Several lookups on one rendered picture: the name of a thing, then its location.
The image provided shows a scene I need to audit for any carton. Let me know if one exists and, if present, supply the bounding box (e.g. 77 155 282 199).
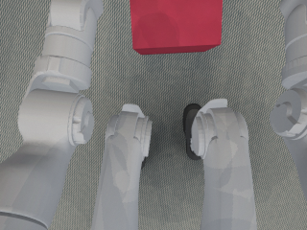
130 0 223 56

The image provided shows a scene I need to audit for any robot left upper arm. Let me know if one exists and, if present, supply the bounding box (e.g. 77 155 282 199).
0 88 95 230

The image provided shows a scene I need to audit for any left robot shin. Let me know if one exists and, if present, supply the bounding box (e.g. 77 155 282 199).
105 103 145 162

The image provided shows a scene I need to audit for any left robot forearm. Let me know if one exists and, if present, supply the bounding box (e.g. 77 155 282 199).
17 0 104 134

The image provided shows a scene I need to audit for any right robot forearm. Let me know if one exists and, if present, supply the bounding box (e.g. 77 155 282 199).
279 0 307 89

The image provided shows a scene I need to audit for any robot right thigh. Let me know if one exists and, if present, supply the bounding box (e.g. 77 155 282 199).
192 107 257 230

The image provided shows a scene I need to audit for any robot right upper arm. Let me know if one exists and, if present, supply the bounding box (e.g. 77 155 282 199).
270 85 307 201

